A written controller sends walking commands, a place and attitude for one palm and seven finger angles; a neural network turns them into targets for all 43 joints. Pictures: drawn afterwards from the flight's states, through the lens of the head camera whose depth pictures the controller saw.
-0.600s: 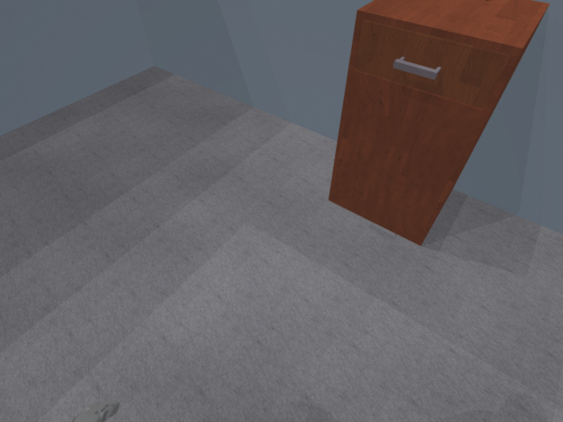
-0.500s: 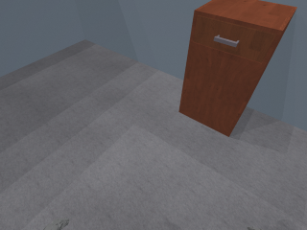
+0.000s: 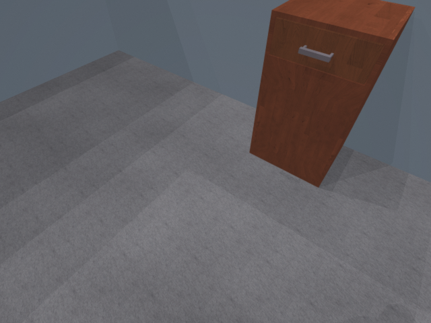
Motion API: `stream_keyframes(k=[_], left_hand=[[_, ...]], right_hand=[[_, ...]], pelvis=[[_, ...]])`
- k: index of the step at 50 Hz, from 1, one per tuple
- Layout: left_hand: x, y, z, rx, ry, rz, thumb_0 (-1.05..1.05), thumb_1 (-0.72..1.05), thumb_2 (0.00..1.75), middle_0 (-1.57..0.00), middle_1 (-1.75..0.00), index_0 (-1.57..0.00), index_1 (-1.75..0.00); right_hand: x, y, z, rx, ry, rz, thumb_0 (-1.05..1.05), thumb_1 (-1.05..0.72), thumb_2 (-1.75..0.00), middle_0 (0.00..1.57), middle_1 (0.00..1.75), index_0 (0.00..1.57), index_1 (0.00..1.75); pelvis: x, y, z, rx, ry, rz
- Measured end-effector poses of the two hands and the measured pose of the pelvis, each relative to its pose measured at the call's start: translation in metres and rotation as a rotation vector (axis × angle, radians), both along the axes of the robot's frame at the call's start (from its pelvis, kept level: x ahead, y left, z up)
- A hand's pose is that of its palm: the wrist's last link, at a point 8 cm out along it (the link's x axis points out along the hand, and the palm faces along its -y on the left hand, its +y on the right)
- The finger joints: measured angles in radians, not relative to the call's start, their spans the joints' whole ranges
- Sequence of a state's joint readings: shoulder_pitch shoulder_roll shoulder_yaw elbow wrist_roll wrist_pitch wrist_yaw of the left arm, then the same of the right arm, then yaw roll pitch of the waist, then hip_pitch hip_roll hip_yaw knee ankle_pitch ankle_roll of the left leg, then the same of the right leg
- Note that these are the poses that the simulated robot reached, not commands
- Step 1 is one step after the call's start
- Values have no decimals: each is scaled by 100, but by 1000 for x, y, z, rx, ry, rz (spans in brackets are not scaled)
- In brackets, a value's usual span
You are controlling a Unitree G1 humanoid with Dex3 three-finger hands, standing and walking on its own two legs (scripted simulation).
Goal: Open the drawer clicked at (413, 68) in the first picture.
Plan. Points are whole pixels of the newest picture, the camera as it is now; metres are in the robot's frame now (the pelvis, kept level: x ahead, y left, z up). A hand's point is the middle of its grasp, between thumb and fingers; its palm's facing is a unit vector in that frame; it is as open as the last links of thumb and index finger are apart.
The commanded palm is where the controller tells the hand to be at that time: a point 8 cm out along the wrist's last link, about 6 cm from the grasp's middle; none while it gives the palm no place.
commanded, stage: stand and wait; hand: left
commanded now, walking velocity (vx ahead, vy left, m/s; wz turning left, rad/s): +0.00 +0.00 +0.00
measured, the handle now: (316, 52) +1.12 -0.36 -0.01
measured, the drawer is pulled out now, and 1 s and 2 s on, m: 0.00 0.00 0.00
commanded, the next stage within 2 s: look at it before walking up in 0.22 s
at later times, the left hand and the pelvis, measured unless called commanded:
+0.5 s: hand out of the picture +0.07 +0.24 -0.15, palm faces -0.04 -0.94 -0.34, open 7.4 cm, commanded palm none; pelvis +0.00 +0.00 +0.00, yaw +0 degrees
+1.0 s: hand out of the picture +0.09 +0.24 -0.15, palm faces -0.04 -0.94 -0.34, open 7.4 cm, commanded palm none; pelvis +0.01 -0.01 +0.00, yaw +0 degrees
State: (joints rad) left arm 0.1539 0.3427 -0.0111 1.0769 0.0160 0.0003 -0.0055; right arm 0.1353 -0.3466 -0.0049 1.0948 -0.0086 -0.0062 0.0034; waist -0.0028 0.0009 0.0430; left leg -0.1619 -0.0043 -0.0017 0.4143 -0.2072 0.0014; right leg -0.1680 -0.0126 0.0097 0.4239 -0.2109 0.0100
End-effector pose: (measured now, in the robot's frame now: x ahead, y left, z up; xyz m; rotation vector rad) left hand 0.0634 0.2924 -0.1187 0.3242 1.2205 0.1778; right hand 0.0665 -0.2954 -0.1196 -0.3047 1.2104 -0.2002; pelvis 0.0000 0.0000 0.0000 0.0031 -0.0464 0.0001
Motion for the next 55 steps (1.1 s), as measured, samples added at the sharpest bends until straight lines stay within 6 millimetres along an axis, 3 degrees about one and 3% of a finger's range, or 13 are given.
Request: stream_keyframes(k=[7, 17, 48, 55], left_hand=[[-3, 0, 2, 6, -3, 1, 1, 90, 89, -21, -30, -20, -30], [-1, -4, 3, 2, -13, -7, 1, 90, 89, -21, -30, -20, -30], [21, -8, 3, -1, -12, -12, 1, 90, 89, -21, -30, -20, -30], [16, -23, -9, -38, 30, 2, 1, 90, 89, -20, -30, -20, -30]], right_hand=[[-11, -1, -2, 6, 17, -8, 1, -90, -89, 21, 30, 20, 30], [-12, -1, -2, 14, 13, -8, 1, -90, -89, 21, 30, 20, 30], [18, -5, 2, 6, 1, 7, 1, -90, -89, 21, 30, 20, 30], [15, 11, -9, 45, 20, -14, 1, -90, -90, 20, 30, 20, 30]], pelvis=[[-4, -1, 1, 1, -3, 1], [-7, -3, 1, 2, 3, 0], [10, -7, 3, 0, 17, -1], [26, -6, -1, 1, 23, -25]])
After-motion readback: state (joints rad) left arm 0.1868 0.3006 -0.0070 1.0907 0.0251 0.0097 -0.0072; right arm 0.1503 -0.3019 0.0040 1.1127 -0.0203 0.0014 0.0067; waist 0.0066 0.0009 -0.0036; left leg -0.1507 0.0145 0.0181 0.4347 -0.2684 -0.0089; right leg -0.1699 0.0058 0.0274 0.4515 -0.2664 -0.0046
